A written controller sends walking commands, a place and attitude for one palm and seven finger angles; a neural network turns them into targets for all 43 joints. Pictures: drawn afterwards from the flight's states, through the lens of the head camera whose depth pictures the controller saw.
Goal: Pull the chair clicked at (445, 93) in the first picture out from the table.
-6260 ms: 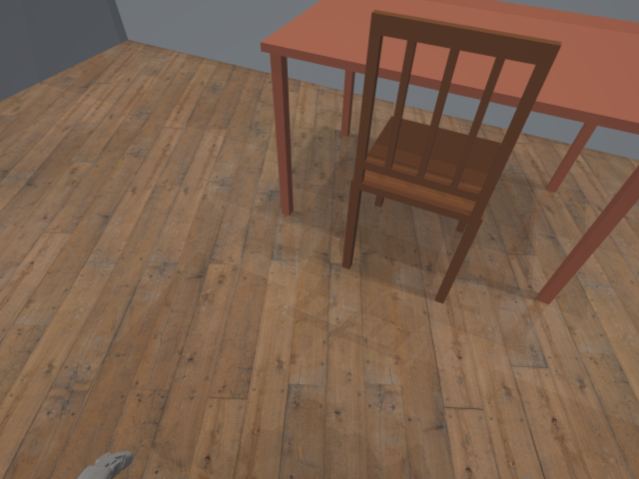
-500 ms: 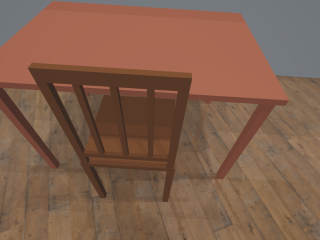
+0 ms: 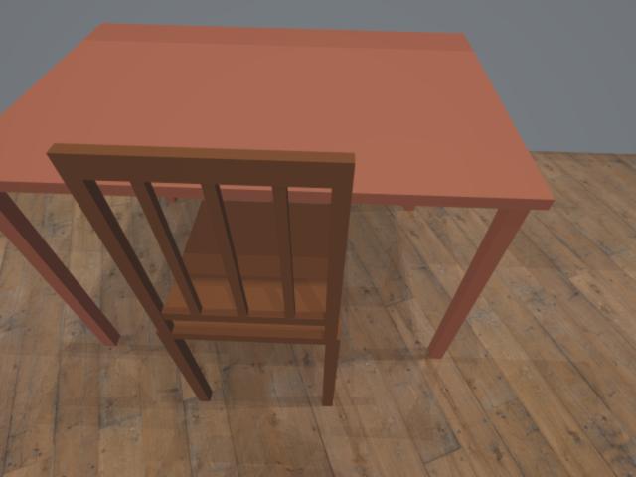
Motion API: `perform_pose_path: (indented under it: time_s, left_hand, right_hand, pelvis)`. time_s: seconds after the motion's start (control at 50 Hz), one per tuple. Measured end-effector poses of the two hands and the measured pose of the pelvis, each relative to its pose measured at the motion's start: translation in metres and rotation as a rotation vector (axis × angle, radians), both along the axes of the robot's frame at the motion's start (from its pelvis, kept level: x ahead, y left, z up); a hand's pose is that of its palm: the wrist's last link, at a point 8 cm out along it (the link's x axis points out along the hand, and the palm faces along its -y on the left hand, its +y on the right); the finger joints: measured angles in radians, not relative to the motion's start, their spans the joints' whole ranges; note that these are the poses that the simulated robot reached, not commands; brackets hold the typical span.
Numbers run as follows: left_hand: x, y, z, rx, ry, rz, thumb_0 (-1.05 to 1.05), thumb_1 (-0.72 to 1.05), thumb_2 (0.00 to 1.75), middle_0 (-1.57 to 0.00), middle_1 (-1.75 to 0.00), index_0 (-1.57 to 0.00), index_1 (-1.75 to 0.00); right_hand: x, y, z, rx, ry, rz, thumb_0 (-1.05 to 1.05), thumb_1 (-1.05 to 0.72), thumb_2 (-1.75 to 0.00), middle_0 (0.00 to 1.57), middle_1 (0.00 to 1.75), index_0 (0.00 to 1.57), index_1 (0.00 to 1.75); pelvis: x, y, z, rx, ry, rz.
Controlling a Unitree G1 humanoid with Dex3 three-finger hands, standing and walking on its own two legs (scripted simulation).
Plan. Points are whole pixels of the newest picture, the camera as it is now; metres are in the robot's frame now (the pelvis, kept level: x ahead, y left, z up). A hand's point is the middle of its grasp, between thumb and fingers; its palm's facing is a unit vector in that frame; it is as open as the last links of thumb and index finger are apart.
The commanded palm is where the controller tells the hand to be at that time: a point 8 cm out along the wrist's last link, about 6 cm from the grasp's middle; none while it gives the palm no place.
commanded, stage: come to a stop and stand still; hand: left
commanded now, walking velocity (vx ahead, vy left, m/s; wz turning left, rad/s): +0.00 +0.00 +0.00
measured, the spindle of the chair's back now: (229, 259) +0.46 +0.19 -0.06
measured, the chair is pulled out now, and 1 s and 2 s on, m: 0.00 0.00 0.00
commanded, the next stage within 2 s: look again from close up in 0.84 s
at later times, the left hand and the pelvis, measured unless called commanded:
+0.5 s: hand out of the picture -0.02 +0.20 -0.18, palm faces +0.01 -0.98 -0.18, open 7.4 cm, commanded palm none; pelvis -0.03 +0.03 +0.00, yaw +0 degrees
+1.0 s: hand out of the picture -0.06 +0.21 -0.18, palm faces +0.03 -0.99 -0.15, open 7.4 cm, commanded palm none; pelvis -0.03 +0.05 +0.00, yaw +0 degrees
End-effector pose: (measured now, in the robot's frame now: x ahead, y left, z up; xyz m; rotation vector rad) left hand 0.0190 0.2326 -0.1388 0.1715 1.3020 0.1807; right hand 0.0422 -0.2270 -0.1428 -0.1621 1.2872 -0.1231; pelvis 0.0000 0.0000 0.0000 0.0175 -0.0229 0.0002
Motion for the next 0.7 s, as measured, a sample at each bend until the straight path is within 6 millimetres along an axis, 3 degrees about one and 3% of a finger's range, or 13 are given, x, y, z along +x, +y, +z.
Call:
perform_pose_path:
  time_s: [0.12,0.26,0.38,0.7]
  left_hand:
    - [-0.008,-0.005,0.000,-0.020,0.012,-0.007,0.01,0.91,0.90,-0.20,-0.30,-0.20,-0.30]
    - [-0.031,-0.010,-0.003,-0.031,0.062,-0.011,0.01,0.91,0.90,-0.20,-0.30,-0.20,-0.30]
    - [-0.048,-0.002,-0.009,-0.046,0.088,-0.022,0.01,0.91,0.90,-0.20,-0.30,-0.20,-0.30]
    - [-0.053,0.030,-0.012,-0.054,0.038,-0.006,0.01,0.91,0.90,-0.20,-0.30,-0.20,-0.30]
  right_hand:
    - [-0.027,0.001,0.001,0.003,0.055,-0.009,0.00,-0.92,-0.90,0.20,0.29,0.20,0.30]
    - [-0.054,0.010,-0.001,0.020,0.107,-0.024,0.00,-0.91,-0.90,0.20,0.29,0.20,0.30]
    - [-0.063,0.020,-0.003,0.009,0.064,-0.054,0.00,-0.91,-0.90,0.20,0.29,0.20,0.30]
    - [-0.077,0.049,0.003,0.004,0.064,-0.038,0.01,-0.91,-0.90,0.20,0.29,0.20,0.30]
  pelvis:
    - [-0.005,0.000,0.002,-0.004,-0.005,-0.002]
    - [-0.011,0.003,0.002,-0.022,-0.002,-0.007]
    - [-0.021,0.015,-0.002,-0.029,-0.017,-0.004]
    - [-0.034,0.042,-0.001,-0.025,-0.008,0.005]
